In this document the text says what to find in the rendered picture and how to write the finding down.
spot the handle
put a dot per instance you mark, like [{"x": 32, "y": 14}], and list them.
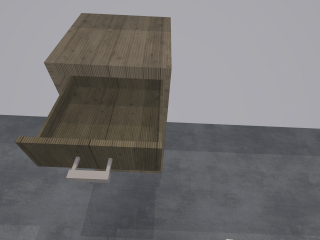
[{"x": 90, "y": 176}]

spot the drawer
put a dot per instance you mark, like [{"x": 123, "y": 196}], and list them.
[{"x": 97, "y": 118}]

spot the cabinet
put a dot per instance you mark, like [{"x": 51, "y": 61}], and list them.
[{"x": 116, "y": 46}]

